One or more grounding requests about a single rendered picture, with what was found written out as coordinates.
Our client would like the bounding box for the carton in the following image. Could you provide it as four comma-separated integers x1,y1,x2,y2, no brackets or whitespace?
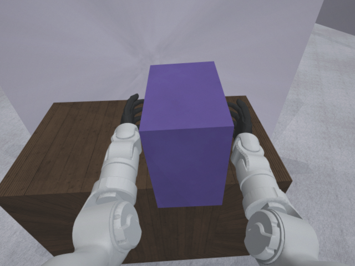
139,61,234,208

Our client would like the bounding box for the robot right forearm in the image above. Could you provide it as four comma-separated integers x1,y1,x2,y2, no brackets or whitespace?
231,133,304,220

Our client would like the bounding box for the robot left hand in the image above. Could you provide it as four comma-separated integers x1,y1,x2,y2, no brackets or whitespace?
120,94,144,130

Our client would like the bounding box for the right robot upper arm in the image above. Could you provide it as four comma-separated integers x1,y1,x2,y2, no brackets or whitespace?
244,208,350,266

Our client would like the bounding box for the pedestal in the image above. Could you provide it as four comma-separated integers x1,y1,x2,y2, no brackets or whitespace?
0,95,293,264

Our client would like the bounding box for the left robot upper arm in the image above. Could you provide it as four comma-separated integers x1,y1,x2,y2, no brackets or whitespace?
41,200,141,266

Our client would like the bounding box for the robot right hand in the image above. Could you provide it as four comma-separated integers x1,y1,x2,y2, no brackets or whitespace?
227,99,252,140

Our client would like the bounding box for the robot left forearm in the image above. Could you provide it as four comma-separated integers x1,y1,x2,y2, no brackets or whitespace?
72,123,142,245

